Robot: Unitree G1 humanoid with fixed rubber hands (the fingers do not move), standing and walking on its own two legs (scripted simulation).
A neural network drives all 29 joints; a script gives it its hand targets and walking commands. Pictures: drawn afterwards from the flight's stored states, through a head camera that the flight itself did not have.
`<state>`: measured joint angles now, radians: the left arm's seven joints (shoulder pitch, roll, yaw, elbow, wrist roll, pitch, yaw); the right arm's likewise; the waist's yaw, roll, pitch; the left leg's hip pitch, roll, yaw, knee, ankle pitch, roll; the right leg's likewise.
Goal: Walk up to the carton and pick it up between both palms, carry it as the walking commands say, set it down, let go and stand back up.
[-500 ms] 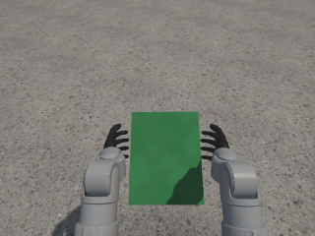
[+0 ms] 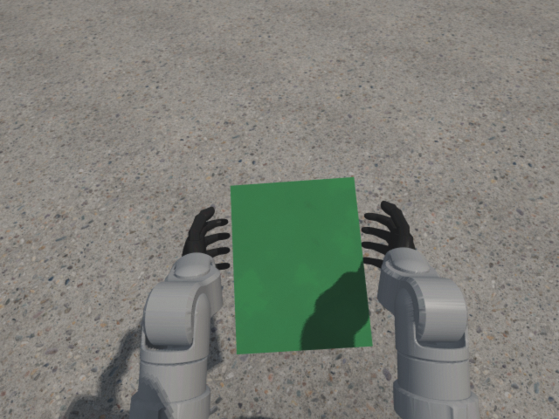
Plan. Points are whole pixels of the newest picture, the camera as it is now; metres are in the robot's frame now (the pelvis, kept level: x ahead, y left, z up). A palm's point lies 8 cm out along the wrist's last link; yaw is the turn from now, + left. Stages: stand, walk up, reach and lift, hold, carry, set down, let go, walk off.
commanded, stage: carry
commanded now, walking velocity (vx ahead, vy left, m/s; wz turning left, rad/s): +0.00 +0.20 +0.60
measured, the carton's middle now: (296, 264) +0.35 -0.02 -0.02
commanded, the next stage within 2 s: none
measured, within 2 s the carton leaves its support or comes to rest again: neither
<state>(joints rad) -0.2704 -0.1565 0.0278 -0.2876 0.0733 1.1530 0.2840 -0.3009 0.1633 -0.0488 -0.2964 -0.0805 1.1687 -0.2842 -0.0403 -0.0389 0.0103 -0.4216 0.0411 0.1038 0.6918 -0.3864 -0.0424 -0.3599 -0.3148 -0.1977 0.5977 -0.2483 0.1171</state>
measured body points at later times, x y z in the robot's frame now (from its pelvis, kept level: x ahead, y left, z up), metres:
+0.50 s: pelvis -0.06 +0.12 +0.00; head -0.03 +0.10 +0.45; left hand +0.21 +0.31 +0.08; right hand +0.27 +0.06 +0.07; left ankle -0.05 +0.21 -0.67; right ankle +0.00 +0.02 -0.73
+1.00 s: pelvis -0.16 +0.28 -0.01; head -0.13 +0.29 +0.44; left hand +0.03 +0.55 +0.07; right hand +0.17 +0.33 +0.06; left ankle -0.13 +0.36 -0.73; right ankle -0.10 +0.21 -0.71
